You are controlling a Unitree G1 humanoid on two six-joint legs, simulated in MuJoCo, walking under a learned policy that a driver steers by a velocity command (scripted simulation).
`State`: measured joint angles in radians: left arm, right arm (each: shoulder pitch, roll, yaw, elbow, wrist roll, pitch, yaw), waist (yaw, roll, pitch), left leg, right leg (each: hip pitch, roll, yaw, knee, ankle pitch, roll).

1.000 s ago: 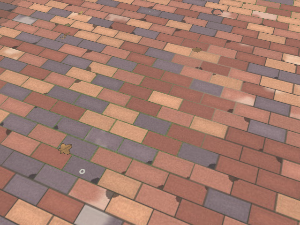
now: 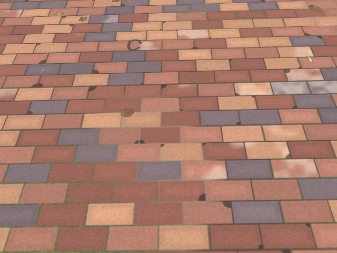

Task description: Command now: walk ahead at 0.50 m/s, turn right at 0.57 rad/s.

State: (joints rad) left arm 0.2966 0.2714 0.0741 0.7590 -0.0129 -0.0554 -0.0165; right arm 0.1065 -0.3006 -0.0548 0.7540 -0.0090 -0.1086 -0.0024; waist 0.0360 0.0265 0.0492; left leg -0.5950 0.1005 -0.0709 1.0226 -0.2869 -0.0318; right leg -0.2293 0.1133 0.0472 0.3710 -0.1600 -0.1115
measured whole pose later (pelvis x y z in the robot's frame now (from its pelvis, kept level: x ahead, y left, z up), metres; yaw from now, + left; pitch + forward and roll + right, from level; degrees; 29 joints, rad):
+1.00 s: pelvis +0.26 +0.02 -0.01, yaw -8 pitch -1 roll +0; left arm 0.22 0.22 0.04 0.85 0.01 0.00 0.03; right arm 0.14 -0.24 -0.03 0.93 0.00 0.00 -0.01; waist -0.01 0.00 0.03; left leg -0.26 0.00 0.00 0.55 -0.27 -0.01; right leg -0.20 -0.01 0.04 0.56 -0.35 0.01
